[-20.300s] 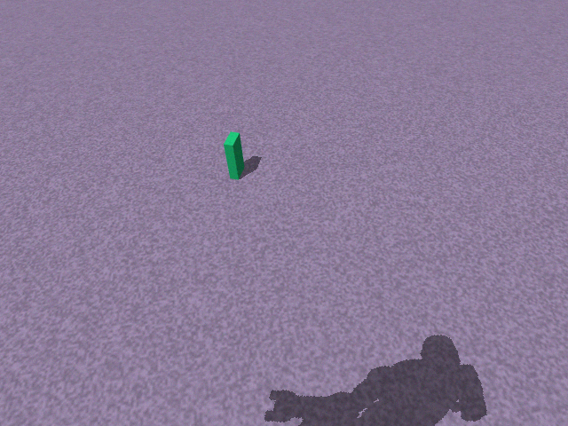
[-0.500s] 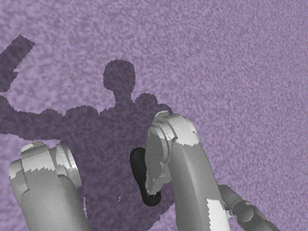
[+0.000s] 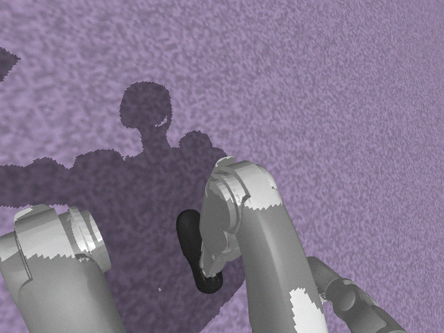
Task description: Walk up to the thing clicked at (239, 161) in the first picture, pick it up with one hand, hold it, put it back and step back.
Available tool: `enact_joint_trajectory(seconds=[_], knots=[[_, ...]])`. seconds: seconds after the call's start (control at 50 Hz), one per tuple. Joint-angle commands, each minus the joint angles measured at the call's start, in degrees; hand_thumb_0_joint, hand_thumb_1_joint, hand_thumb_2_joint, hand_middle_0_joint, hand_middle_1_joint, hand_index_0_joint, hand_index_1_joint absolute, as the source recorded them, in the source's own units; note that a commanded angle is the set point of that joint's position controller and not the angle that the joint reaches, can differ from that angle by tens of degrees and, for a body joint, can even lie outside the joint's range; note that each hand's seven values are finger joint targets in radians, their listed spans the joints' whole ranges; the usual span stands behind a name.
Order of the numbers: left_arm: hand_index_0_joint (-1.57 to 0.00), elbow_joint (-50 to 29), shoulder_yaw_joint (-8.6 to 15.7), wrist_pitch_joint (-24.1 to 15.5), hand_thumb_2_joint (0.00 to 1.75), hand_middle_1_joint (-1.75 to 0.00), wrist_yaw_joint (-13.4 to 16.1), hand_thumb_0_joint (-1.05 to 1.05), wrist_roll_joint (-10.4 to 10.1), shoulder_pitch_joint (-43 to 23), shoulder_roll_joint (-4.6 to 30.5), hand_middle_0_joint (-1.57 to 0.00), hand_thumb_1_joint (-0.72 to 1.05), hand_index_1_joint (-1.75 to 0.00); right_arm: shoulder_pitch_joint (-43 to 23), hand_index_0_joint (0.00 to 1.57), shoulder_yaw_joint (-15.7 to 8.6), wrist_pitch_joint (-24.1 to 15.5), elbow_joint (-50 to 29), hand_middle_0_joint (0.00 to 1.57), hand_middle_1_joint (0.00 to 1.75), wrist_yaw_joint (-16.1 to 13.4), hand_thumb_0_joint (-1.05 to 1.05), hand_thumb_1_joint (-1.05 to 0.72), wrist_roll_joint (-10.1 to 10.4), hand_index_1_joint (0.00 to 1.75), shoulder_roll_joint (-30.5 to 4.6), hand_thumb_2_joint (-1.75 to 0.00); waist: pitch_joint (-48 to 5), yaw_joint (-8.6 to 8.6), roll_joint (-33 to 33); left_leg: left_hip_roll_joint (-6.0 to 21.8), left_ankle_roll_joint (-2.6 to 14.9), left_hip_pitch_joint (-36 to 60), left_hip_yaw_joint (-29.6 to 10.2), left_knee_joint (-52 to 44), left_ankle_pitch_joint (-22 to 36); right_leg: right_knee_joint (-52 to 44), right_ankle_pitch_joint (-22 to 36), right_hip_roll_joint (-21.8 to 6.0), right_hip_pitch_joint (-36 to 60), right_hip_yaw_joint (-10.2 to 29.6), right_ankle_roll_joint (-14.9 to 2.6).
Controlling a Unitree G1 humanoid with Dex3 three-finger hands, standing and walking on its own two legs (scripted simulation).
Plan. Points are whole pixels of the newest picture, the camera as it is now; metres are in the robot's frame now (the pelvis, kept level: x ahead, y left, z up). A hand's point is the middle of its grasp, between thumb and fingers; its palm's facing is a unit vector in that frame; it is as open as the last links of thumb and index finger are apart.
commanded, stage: lower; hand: left
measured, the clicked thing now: out of the picture +0.49 +0.32 -0.17
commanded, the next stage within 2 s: loosen in 0.26 s
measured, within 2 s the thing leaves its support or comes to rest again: rests again in 0.82 s
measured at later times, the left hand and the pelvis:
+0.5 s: hand out of the picture +0.47 +0.37 -0.15, palm faces +0.57 -0.82 -0.01, open 8.8 cm; pelvis +0.00 +0.00 +0.00, yaw -1 degrees
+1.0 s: hand out of the picture +0.47 +0.37 -0.14, palm faces +0.57 -0.82 -0.01, open 15.8 cm; pelvis +0.00 +0.00 +0.00, yaw -1 degrees
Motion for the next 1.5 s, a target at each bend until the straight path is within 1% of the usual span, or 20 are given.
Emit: enact_joint_trajectory(seconds=[0.0, 0.04, 0.2, 0.3, 0.36, 0.46, 0.52, 0.6, 0.82, 0.84, 0.9, 0.96, 1.06, 1.16, 1.26, 1.34, 1.4, 1.42, 1.44, 1.48], knots=[[-1.32, -10.63, 0.74, -5.18, 1.19, -1.36, 0.14, 0.00, -0.84, -14.80, 16.17, -1.30, 0.13, -1.36, 5.69, 0.20, -5.72, 0.88, -0.08, 0.20, 0.30, -0.86, 0.00, -0.91, -0.63, 0.30, -20.20, -0.90, -37.44, -4.97, 33.27, 4.12, -0.83, 26.40, 4.59, -19.29, 10.22, -7.54, 9.95, 1.62, 18.08, -7.06, -4.62], [-1.31, -10.22, 1.39, -5.20, 1.18, -1.35, 0.17, 0.00, -0.96, -13.76, 17.08, -1.30, 0.11, -1.35, 5.41, 0.20, -5.54, 0.89, -0.01, 0.20, 0.30, -0.91, 0.00, -0.91, -0.74, 0.30, -20.17, -0.90, -37.27, -4.38, 32.60, 4.09, -0.64, 25.04, 5.11, -18.64, 9.87, -7.85, 9.69, 1.81, 18.87, -6.87, -4.58], [-1.29, -9.97, 0.94, -5.82, 1.17, -1.33, 0.73, 0.00, -0.64, -13.80, 17.22, -1.28, 0.12, -1.33, 4.80, 0.20, -4.73, 1.20, -0.47, 0.20, 0.30, -0.96, 0.00, -0.90, -1.13, 0.30, -20.41, -0.90, -37.06, -5.03, 33.85, 4.59, -1.22, 28.04, 3.68, -19.30, 12.14, -7.13, 11.08, 1.90, 18.24, -7.64, -4.58], [-1.28, -9.53, -0.05, -6.63, 1.16, -1.32, 0.58, 0.00, -1.12, -15.56, 17.36, -1.27, 0.09, -1.32, 3.94, 0.20, -4.18, 1.02, -0.63, 0.20, 0.30, -1.09, 0.00, -0.90, -1.46, 0.30, -20.35, -0.90, -36.03, -5.82, 32.33, 4.46, -0.59, 25.55, 4.36, -18.22, 9.74, -7.98, 9.86, 2.24, 18.89, -7.45, -4.37], [-1.32, -8.58, 0.52, -6.68, 1.08, -1.30, 0.59, 0.00, -1.14, -14.61, 18.67, -1.28, 0.04, -1.27, 3.45, 0.20, -4.00, 0.87, -0.80, 0.20, 0.30, -1.17, 0.00, -0.91, -1.41, 0.30, -20.50, -0.89, -35.43, -5.13, 32.08, 4.54, -0.51, 24.91, 4.28, -18.47, 7.95, -8.18, 8.36, 2.41, 18.56, -7.54, -4.48], [-1.08, -8.46, 0.36, -6.79, 0.69, -0.98, 1.06, 0.00, -1.00, -14.32, 17.57, -1.05, -0.19, -0.96, 3.38, 0.20, -3.95, 1.06, -0.94, 0.20, 0.30, -1.19, 0.00, -0.91, -1.68, 0.30, -20.81, -0.89, -35.74, -5.40, 34.10, 4.91, -1.29, 28.22, 3.07, -19.45, 10.70, -7.19, 10.16, 2.22, 17.92, -8.37, -4.50], [-0.84, -8.42, -0.01, -6.55, 0.54, -0.74, 0.92, 0.00, -0.68, -13.71, 17.68, -0.81, -0.34, -0.72, 2.64, 0.20, -3.90, 1.06, -0.91, 0.20, 0.30, -1.29, 0.00, -0.92, -1.73, 0.30, -20.57, -0.90, -35.34, -4.99, 34.06, 4.99, -1.31, 28.12, 3.39, -19.19, 11.11, -7.29, 10.35, 2.27, 17.65, -8.06, -4.56], [-0.63, -6.78, -1.22, -5.65, 0.36, -0.52, 0.83, 0.00, -0.77, -13.24, 15.77, -0.62, -0.41, -0.52, 3.21, 0.20, -3.89, 1.38, -1.06, 0.20, 0.30, -1.31, 0.00, -0.91, -1.54, 0.30, -20.58, -0.90, -33.85, -5.70, 32.76, 4.89, -1.13, 26.44, 3.09, -19.54, 10.44, -7.66, 10.03, 2.36, 17.18, -8.53, -4.58], [-0.34, -5.89, -1.40, -5.92, 0.12, -0.22, 1.16, 0.00, -0.96, -13.36, 16.55, -0.34, -0.54, -0.22, 2.31, 0.20, -3.52, 1.71, -1.81, 0.20, 0.30, -1.14, 0.00, -0.91, -1.26, 0.30, -20.33, -0.89, -33.17, -5.44, 31.34, 4.81, -0.73, 24.58, 2.85, -19.60, 7.73, -7.95, 7.98, 2.58, 17.01, -8.46, -4.54], [-0.32, -5.85, -1.61, -6.15, 0.11, -0.20, 1.15, 0.00, -1.00, -13.82, 16.04, -0.31, -0.52, -0.20, 2.22, 0.20, -3.44, 1.63, -2.04, 0.20, 0.30, -1.13, 0.00, -0.90, -1.34, 0.30, -20.41, -0.89, -33.10, -6.00, 30.90, 4.77, -0.71, 24.66, 2.68, -19.72, 7.35, -8.08, 7.87, 2.57, 16.93, -8.68, -4.50], [-0.26, -5.75, -0.70, -6.24, 0.09, -0.16, 1.33, 0.00, -0.94, -12.99, 17.26, -0.25, -0.54, -0.16, 2.35, 0.20, -3.49, 1.66, -2.07, 0.20, 0.30, -1.11, 0.00, -0.90, -1.40, 0.30, -20.31, -0.89, -33.63, -5.13, 30.50, 4.63, -0.46, 23.69, 3.44, -19.37, 6.53, -8.50, 7.17, 2.74, 18.00, -8.34, -4.46], [-0.16, -5.40, -1.79, -6.47, 0.10, -0.15, 1.02, 0.00, -0.87, -13.13, 15.99, -0.14, -0.59, -0.13, 2.40, 0.20, -3.37, 1.63, -1.71, 0.20, 0.30, -1.19, 0.00, -0.90, -1.56, 0.30, -20.35, -0.89, -33.87, -5.94, 31.43, 4.83, -0.73, 25.60, 3.05, -19.33, 8.68, -8.00, 8.97, 2.67, 17.85, -8.44, -4.41], [-0.10, -10.02, 2.15, -6.42, 0.11, -0.12, 0.01, 0.00, -1.12, -12.33, 21.83, -0.08, -0.57, -0.11, 2.46, 0.20, -3.70, 1.82, -1.73, 0.20, 0.30, -1.55, 0.00, -0.90, -1.24, 0.30, -20.81, -0.89, -36.09, -3.73, 34.37, 4.96, -1.02, 27.47, 3.42, -19.79, 10.34, -7.66, 9.57, 2.49, 18.70, -8.14, -4.60], [-0.09, -16.71, 6.71, -3.76, 0.11, -0.12, -1.71, 0.00, -1.33, -9.55, 25.74, -0.07, -0.58, -0.11, 4.13, 0.20, -5.39, 2.15, -1.38, 0.20, 0.30, -1.79, 0.00, -0.91, -0.57, 0.30, -20.39, -0.90, -41.08, -0.13, 38.92, 4.71, -1.46, 29.85, 4.83, -20.86, 13.62, -7.16, 11.19, 2.28, 19.95, -7.20, -4.96], [-0.10, -22.70, 2.51, 1.74, 0.08, -0.12, -5.85, 0.00, -2.03, -9.25, 18.37, -0.08, -0.61, -0.10, 7.02, 0.20, -9.38, 2.02, -1.14, 0.20, 0.30, -2.19, 0.00, -0.91, 1.64, 0.30, -19.70, -0.90, -42.58, -0.01, 40.11, 4.45, -1.43, 30.69, 5.50, -23.10, 12.62, -7.53, 10.23, 1.53, 15.43, -6.16, -5.56], [-0.11, -22.09, -2.27, 6.71, 0.06, -0.14, -8.96, 0.00, -4.60, -7.76, 8.57, -0.07, -0.61, -0.10, 9.55, 0.20, -12.10, 1.19, -0.20, 0.20, 0.30, -2.21, 0.00, -0.91, 4.14, 0.30, -18.43, -0.89, -39.89, -0.61, 33.92, 3.75, -0.28, 25.66, 6.18, -22.91, 8.83, -9.22, 8.36, 1.29, 12.67, -5.50, -5.56], [-0.05, -21.55, -4.37, 8.71, 0.04, -0.07, -9.94, 0.00, -5.55, -10.35, 5.77, -0.05, -0.53, -0.02, 10.48, 0.20, -13.25, 0.62, 0.10, 0.20, 0.30, -2.12, 0.00, -0.82, 5.73, 0.30, -17.57, -0.88, -37.25, -0.87, 28.30, 3.10, 0.61, 20.96, 6.14, -23.19, 3.34, -10.17, 3.98, 0.96, 10.38, -5.15, -5.57], [-0.08, -16.03, -4.01, 12.75, 0.04, -0.09, -7.33, 0.00, 3.73, -5.51, 14.53, -0.06, -0.48, -0.06, 10.48, 0.20, -15.23, 1.22, 1.46, 0.20, 0.30, -1.95, 0.00, -0.88, 7.68, 0.30, -15.87, -0.90, -40.98, 3.57, 30.81, 2.76, 0.43, 26.19, 7.92, -26.57, 4.26, -12.28, 2.89, 0.32, 10.12, -3.77, -5.90], [-0.08, -20.20, -4.88, 14.03, 0.04, -0.08, -6.59, 0.00, 2.94, -9.68, 12.67, -0.06, -0.48, -0.06, 10.62, 0.20, -15.56, 1.62, 0.84, 0.20, 0.30, -1.72, 0.00, -0.88, 8.21, 0.30, -15.66, -0.90, -41.89, 2.83, 31.90, 3.07, 0.20, 26.29, 7.74, -27.40, 3.39, -12.02, 1.90, 0.40, 9.36, -3.50, -5.96], [-0.09, -24.96, -4.08, 16.30, 0.03, -0.09, -5.56, 0.00, 4.60, -10.91, 14.76, -0.06, -0.47, -0.06, 12.00, 0.20, -17.10, 2.55, 0.55, 0.20, 0.30, -1.44, 0.00, -0.88, 9.00, 0.30, -15.51, -0.90, -46.67, 4.85, 35.29, 2.87, -0.09, 30.41, 8.11, -29.16, 4.04, -11.79, 2.33, 0.05, 9.32, -2.80, -6.10]])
